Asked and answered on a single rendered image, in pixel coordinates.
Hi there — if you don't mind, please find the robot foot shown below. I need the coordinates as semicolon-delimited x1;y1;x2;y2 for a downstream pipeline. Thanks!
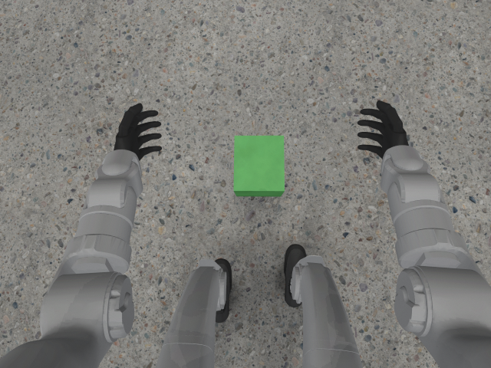
215;258;232;323
284;244;306;307

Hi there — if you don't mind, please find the carton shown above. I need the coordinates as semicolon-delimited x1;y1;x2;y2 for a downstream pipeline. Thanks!
233;136;285;197

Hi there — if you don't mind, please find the robot left forearm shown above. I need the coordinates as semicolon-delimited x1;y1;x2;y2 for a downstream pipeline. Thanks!
40;149;143;336

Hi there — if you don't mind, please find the robot left upper arm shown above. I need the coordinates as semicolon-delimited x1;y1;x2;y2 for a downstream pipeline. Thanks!
0;271;134;368

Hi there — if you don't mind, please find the robot right forearm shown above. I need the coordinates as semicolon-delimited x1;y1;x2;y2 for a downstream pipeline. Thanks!
381;145;491;290

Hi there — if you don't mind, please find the robot left foot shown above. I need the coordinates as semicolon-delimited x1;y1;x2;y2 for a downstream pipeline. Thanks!
215;258;232;323

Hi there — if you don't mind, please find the robot left hand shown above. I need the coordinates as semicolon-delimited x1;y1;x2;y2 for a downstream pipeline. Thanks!
114;103;162;161

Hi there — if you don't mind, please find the robot right hand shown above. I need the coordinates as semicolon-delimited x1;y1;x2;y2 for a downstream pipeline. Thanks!
358;100;409;159

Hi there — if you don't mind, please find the robot right foot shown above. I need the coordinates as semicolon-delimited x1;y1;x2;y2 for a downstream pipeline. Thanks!
284;244;306;307

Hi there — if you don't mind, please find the robot right upper arm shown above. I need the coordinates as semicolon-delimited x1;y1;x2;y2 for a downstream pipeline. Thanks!
394;265;491;368

